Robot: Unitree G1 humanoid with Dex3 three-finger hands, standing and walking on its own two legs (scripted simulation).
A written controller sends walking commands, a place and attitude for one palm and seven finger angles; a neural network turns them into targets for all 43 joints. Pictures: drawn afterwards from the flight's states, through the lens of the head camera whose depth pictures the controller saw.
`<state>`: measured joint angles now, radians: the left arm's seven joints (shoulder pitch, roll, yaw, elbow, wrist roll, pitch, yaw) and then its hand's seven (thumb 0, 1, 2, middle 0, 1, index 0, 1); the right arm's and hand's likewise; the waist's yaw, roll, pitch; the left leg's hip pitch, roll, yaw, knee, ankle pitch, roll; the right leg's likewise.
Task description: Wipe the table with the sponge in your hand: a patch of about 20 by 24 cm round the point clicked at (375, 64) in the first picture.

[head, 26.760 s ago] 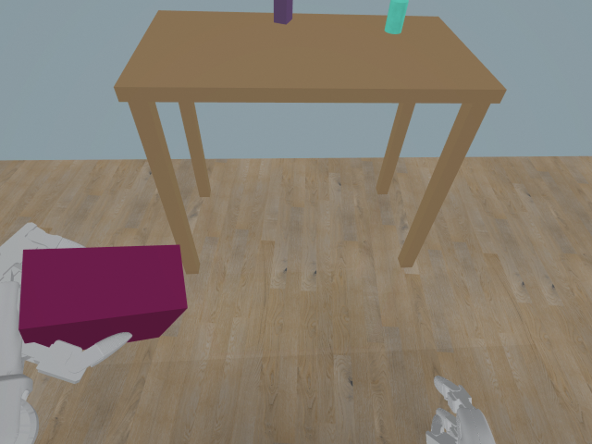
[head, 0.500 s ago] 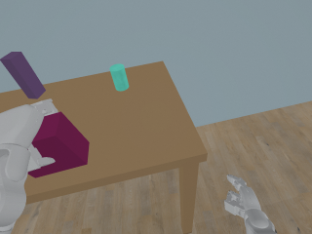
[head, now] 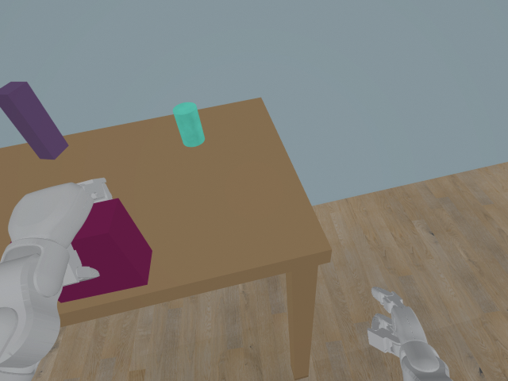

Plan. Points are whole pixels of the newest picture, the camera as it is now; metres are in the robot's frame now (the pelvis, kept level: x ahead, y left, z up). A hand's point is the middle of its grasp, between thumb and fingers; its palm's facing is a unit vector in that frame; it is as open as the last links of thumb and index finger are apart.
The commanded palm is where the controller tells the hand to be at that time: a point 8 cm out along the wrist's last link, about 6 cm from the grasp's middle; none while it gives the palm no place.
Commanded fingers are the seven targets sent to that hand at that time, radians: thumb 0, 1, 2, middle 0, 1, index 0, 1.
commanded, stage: move the sponge above the wiping area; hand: left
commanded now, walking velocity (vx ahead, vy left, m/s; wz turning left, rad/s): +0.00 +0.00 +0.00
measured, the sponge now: (95, 260) +0.23 +0.29 +0.10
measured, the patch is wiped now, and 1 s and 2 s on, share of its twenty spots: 0.00 0.00 0.10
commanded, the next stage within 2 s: none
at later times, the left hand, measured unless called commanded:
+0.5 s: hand (80, 235) +0.24 +0.29 +0.15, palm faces -0.02 +0.00 -1.00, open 10.6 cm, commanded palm +0.21 +0.31 +0.23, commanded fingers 0.00 0.10 1.30 -1.20 -1.60 -1.20 -1.60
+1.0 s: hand (74, 225) +0.24 +0.29 +0.18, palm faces +0.15 +0.00 -0.99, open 10.6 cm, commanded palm +0.20 +0.31 +0.24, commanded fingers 0.00 0.10 1.30 -1.20 -1.60 -1.20 -1.60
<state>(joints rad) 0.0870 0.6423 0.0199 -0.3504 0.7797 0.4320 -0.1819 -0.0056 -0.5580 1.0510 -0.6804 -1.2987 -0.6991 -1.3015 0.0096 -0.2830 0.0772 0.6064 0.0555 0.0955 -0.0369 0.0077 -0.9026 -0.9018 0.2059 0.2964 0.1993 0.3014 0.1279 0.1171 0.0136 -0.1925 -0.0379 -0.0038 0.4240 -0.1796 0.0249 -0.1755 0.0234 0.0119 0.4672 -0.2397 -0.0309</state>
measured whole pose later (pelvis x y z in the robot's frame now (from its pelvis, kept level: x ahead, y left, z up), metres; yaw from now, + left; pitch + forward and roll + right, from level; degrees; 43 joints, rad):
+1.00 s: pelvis +0.00 +0.01 +0.00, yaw +1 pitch -4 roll +0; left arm 0.07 0.69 0.03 -0.35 0.79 0.22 -0.10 -0.01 -0.57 1.06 -0.69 -1.29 -0.70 -1.30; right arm 0.03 -0.25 0.06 0.63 0.04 0.05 -0.06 0.01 -0.90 -0.90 0.20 0.30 0.20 0.30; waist 0.15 0.10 0.02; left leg -0.17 -0.05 -0.01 0.43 -0.19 0.04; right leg -0.13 0.02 0.00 0.44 -0.24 -0.02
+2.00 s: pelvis +0.01 +0.00 +0.00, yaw +1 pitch -4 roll +0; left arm 0.01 0.73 0.12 -0.21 0.77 0.31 -0.13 -0.01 -0.57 1.07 -0.68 -1.30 -0.70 -1.30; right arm 0.04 -0.27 0.06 0.65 0.05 0.07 -0.06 0.01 -0.90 -0.90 0.20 0.30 0.20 0.30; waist 0.14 0.11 0.02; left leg -0.17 -0.03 -0.03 0.44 -0.20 0.02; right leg -0.13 0.04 -0.01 0.44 -0.24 -0.04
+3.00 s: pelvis +0.00 +0.00 +0.00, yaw +1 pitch -3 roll +0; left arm 0.04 0.66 0.04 -0.27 0.78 0.41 -0.22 0.00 -0.57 1.07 -0.68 -1.31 -0.70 -1.31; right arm 0.03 -0.30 0.07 0.63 0.06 0.07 -0.06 0.01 -0.90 -0.90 0.20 0.30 0.20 0.30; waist 0.13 0.13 0.01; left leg -0.19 -0.04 -0.03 0.43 -0.18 0.03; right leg -0.16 0.02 -0.01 0.45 -0.24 -0.03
